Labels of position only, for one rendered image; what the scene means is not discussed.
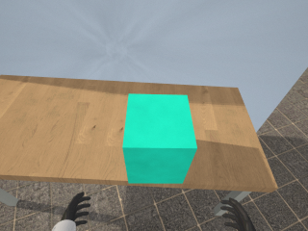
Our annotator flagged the carton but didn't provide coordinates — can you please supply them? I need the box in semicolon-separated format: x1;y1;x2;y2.
122;93;197;184

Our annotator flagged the robot left hand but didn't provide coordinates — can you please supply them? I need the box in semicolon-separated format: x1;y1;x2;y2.
61;192;91;226

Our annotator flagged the robot right hand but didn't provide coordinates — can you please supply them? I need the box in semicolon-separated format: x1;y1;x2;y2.
220;197;256;231

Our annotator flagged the left robot forearm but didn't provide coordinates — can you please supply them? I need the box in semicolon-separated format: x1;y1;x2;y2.
52;219;76;231

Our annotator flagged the table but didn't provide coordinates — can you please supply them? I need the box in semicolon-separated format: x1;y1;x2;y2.
0;74;278;216

